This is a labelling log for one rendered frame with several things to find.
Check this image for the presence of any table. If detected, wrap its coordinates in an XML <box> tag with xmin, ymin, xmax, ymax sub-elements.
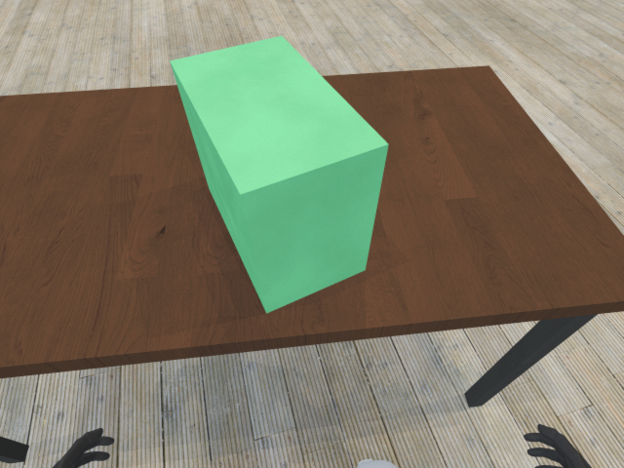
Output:
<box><xmin>0</xmin><ymin>65</ymin><xmax>624</xmax><ymax>463</ymax></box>

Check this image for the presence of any right robot hand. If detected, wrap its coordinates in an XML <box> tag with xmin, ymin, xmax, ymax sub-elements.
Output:
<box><xmin>524</xmin><ymin>424</ymin><xmax>592</xmax><ymax>468</ymax></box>

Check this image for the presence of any carton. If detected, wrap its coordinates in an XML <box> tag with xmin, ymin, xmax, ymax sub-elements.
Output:
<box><xmin>170</xmin><ymin>36</ymin><xmax>389</xmax><ymax>314</ymax></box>

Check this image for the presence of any left robot hand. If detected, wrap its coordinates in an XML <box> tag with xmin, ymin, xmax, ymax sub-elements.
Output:
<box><xmin>53</xmin><ymin>428</ymin><xmax>114</xmax><ymax>468</ymax></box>

